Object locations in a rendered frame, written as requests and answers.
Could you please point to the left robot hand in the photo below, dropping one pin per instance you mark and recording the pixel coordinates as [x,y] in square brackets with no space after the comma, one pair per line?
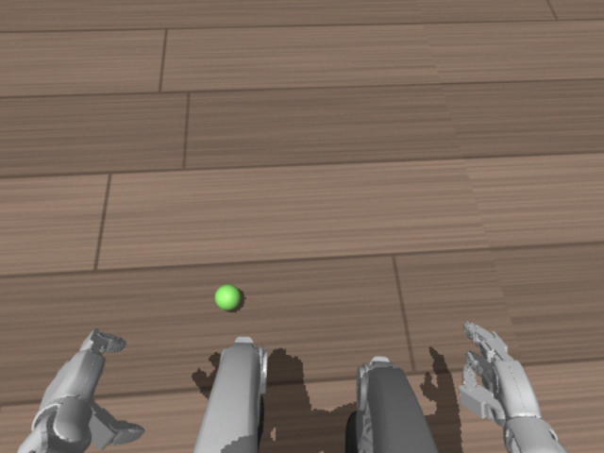
[78,378]

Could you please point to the ball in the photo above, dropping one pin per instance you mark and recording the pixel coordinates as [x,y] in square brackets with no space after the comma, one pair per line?
[227,297]

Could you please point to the right robot hand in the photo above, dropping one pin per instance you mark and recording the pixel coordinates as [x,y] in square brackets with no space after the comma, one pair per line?
[508,392]

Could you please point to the right robot arm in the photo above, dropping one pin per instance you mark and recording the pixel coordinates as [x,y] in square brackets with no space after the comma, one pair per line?
[528,434]

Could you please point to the left robot arm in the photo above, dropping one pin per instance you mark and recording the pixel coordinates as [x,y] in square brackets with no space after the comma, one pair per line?
[60,426]

